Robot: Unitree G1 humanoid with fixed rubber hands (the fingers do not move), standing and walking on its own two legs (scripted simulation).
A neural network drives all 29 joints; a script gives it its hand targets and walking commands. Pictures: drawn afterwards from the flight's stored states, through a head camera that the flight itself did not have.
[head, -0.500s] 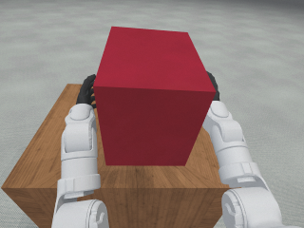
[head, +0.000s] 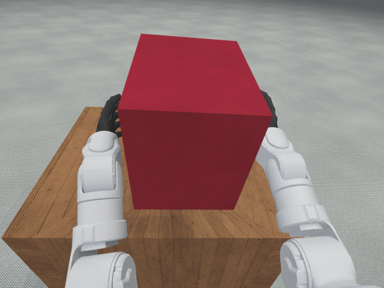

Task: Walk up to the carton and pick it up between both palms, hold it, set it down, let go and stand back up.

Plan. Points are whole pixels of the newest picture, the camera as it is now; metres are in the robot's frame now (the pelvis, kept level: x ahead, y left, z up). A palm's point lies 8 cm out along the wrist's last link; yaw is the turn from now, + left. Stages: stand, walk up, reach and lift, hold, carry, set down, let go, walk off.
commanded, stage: hold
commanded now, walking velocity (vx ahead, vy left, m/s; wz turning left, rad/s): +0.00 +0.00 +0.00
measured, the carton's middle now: (187, 121) +0.43 +0.00 +0.18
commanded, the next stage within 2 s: set down in 0.28 s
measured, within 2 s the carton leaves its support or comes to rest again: neither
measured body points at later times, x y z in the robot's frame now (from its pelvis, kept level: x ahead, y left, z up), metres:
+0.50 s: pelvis +0.00 +0.00 +0.00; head -0.04 +0.03 +0.45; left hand +0.39 +0.16 +0.19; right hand +0.39 -0.15 +0.20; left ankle +0.03 +0.11 -0.74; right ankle +0.07 -0.13 -0.74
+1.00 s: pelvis +0.02 +0.00 +0.00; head +0.02 +0.02 +0.45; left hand +0.41 +0.16 +0.13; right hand +0.42 -0.16 +0.14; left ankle +0.03 +0.11 -0.74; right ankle +0.07 -0.13 -0.74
